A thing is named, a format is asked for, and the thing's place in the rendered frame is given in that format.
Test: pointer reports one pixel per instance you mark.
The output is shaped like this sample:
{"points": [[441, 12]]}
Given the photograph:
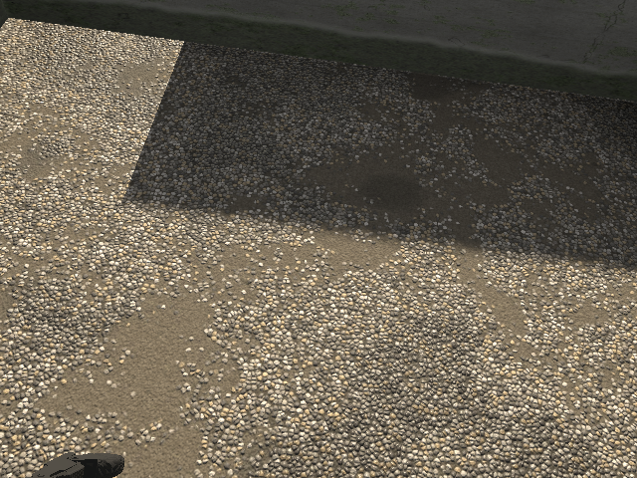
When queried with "robot left hand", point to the robot left hand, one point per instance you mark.
{"points": [[70, 465]]}

